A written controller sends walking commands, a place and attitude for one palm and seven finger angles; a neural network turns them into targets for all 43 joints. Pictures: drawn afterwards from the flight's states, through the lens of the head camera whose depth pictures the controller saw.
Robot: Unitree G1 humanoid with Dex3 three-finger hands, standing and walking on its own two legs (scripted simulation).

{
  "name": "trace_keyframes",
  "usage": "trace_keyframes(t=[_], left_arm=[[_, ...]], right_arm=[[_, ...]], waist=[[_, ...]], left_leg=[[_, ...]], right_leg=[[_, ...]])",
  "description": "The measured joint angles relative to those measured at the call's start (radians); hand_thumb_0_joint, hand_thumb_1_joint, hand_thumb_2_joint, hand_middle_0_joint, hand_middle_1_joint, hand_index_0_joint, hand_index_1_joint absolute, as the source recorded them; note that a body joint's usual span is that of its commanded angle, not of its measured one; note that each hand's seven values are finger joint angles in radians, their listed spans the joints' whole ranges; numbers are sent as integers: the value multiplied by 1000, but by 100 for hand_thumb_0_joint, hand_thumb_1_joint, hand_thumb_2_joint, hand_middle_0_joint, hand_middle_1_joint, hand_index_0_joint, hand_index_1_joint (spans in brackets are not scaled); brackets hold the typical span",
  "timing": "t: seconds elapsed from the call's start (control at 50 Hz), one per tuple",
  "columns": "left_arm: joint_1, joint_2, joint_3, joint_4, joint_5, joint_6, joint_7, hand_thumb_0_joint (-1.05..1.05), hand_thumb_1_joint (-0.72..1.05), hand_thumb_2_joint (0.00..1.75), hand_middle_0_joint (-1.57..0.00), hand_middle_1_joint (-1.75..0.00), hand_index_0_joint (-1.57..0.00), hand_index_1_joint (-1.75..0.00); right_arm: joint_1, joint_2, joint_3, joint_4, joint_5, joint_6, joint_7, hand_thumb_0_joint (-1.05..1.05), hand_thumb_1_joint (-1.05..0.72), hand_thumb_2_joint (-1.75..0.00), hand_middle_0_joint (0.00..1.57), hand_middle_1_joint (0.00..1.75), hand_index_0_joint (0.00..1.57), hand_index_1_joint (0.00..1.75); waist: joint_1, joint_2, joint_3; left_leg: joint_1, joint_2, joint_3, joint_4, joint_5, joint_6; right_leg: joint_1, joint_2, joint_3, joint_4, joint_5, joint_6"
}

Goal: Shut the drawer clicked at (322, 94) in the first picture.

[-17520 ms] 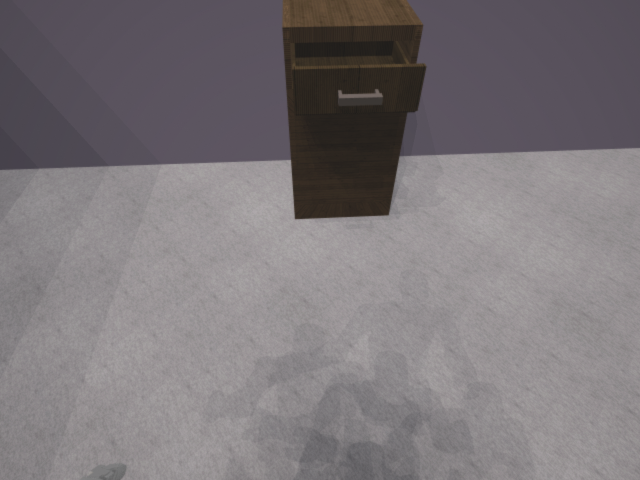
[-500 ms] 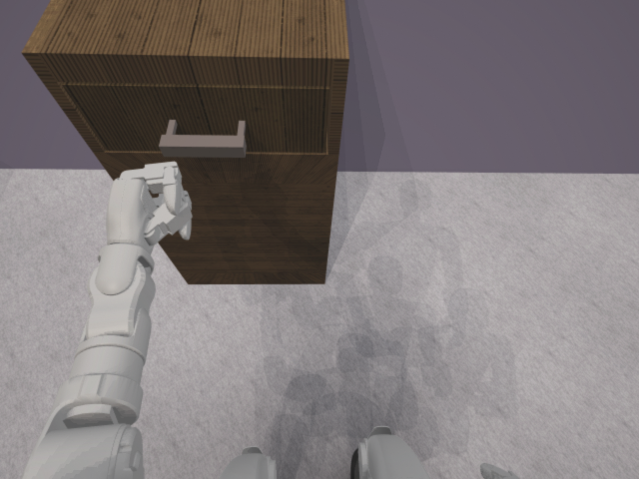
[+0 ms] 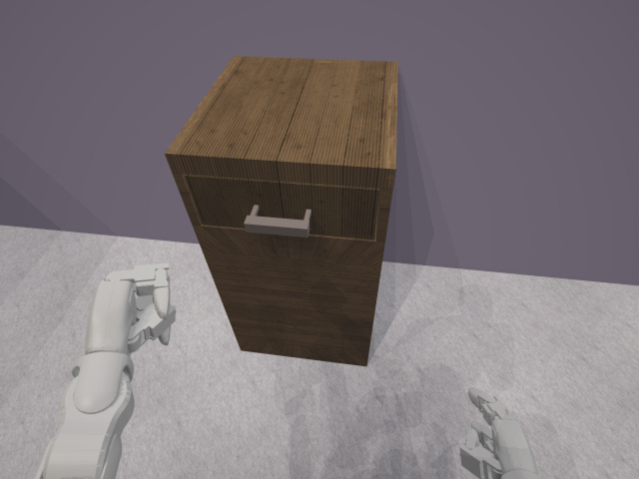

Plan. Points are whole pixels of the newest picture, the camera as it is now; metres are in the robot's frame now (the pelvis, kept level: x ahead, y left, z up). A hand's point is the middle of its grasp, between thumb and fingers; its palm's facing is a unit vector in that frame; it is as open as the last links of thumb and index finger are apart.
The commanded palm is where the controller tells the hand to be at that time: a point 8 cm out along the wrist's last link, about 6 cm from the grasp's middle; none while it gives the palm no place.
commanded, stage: draw the hand back to the body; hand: left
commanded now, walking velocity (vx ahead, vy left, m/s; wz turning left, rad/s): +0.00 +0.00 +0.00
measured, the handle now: (279, 219) +0.60 +0.15 -0.07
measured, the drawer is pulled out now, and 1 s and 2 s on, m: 0.00 0.00 0.00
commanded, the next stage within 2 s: step back with the hand held close in 0.54 s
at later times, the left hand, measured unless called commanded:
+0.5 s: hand (40, 372) +0.16 +0.25 +0.17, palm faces +0.45 -0.80 -0.41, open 3.3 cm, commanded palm +0.12 +0.28 +0.18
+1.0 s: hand (37, 401) +0.14 +0.25 +0.16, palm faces +0.34 -0.80 -0.50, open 3.3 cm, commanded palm +0.08 +0.29 +0.18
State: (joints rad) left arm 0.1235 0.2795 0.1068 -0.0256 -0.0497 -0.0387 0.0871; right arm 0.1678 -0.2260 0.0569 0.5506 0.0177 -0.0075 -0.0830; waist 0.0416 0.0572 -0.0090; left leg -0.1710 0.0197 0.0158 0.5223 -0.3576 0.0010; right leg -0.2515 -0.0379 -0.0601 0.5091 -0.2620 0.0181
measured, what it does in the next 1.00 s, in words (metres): shifts its weight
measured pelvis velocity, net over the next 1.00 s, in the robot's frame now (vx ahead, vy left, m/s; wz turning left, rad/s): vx -0.05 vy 0.01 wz -0.01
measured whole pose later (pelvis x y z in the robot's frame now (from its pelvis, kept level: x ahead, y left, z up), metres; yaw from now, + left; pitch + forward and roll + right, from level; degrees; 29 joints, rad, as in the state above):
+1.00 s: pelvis -0.05 +0.01 +0.01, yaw -1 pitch -1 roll +0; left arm 0.62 0.36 0.35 -0.50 -0.03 -0.21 0.12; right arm 0.20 -0.24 -0.02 0.59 -0.01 -0.04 -0.08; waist 0.00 0.05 0.03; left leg -0.20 -0.01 0.04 0.46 -0.25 0.02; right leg -0.27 -0.06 -0.04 0.41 -0.13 0.04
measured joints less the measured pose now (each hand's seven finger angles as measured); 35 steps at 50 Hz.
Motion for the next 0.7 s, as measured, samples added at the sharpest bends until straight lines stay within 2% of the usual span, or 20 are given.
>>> trace_keyframes(t=[0.16,0.4,0.46,0.54,0.7], left_arm=[[176,9,51,-206,2,8,3,2,90,90,-140,-160,-140,-160],[391,60,190,-450,0,-33,12,2,90,90,-140,-160,-140,-160],[404,57,207,-457,2,-49,17,2,90,90,-140,-160,-140,-160],[381,33,192,-427,8,-50,23,2,90,90,-140,-160,-140,-160],[368,33,179,-416,15,-67,23,2,89,90,-140,-160,-141,-160]], right_arm=[[8,8,4,26,-22,-43,13,1,-90,-89,20,30,20,30],[48,0,-22,60,-31,-98,19,1,-90,-89,20,30,20,30],[51,-3,-28,69,-29,-106,14,1,-90,-89,20,30,20,30],[49,-5,-30,81,-29,-115,7,1,-90,-89,20,30,20,30],[56,3,-24,79,-29,-137,2,1,-90,-89,20,30,20,30]], waist=[[19,15,15],[35,26,17],[39,27,21],[42,25,32],[26,15,38]], left_leg=[[104,0,1,-85,33,1],[143,5,5,-96,42,0],[144,5,4,-91,44,0],[141,3,4,-87,52,1],[143,7,9,-84,62,-3]], right_leg=[[106,4,-2,-88,34,3],[149,10,1,-113,52,2],[152,9,1,-111,55,2],[150,7,1,-106,62,1],[150,11,6,-106,75,-4]])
